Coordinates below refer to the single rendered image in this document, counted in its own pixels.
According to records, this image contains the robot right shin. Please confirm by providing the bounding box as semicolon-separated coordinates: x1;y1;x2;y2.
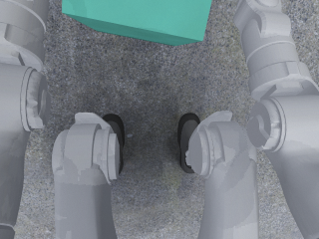
185;111;257;173

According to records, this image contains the right robot forearm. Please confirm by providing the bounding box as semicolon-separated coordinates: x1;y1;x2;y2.
233;0;319;101

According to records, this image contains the robot right foot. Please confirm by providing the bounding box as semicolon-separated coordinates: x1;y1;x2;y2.
177;113;200;174

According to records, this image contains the robot left upper arm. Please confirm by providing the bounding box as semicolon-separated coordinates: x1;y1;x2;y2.
0;63;52;239

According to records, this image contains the robot right upper arm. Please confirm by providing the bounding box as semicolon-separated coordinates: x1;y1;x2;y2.
246;94;319;239

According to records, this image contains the carton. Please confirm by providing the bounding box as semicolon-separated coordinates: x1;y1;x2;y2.
62;0;212;46

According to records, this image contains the left robot forearm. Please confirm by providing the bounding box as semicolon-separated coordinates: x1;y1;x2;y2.
0;0;50;72

